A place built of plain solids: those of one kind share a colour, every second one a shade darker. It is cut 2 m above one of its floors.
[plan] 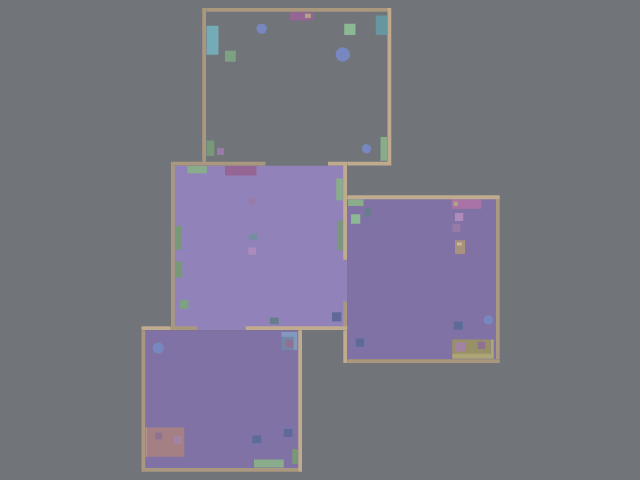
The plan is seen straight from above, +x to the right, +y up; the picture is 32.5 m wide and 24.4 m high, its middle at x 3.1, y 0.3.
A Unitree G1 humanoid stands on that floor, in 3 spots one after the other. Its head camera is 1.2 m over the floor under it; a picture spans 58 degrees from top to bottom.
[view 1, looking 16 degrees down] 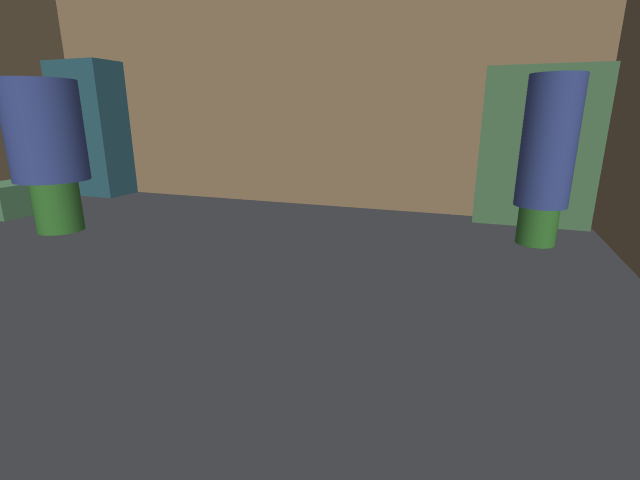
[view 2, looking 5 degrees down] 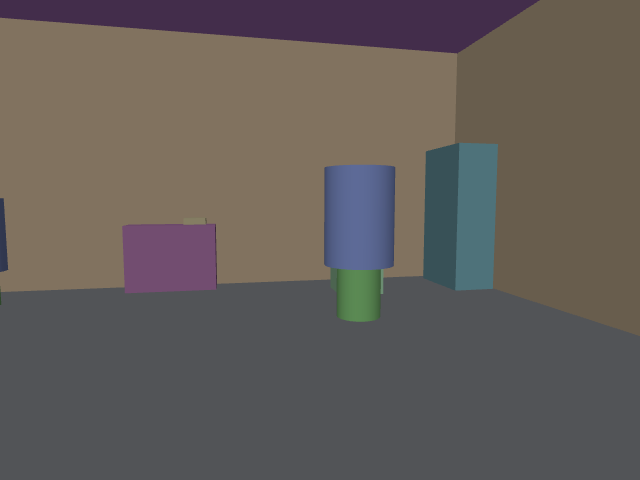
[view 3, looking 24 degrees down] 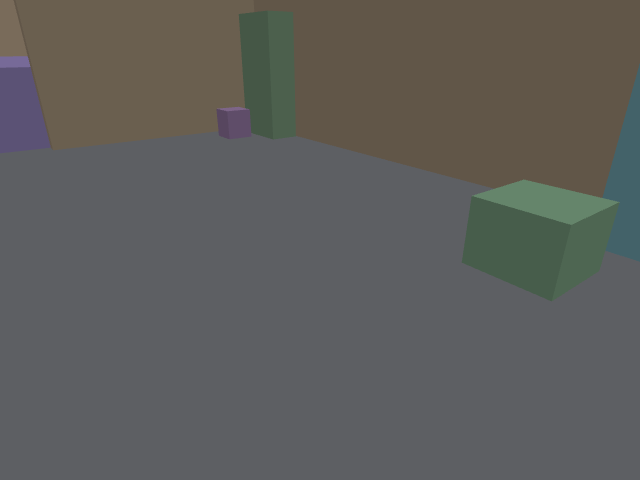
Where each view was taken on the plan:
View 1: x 0.93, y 5.52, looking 20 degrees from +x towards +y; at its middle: ground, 4.35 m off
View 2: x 2.93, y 5.42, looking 78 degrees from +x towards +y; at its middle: wall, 6.65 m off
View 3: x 0.93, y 10.72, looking -127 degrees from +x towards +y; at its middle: ground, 2.95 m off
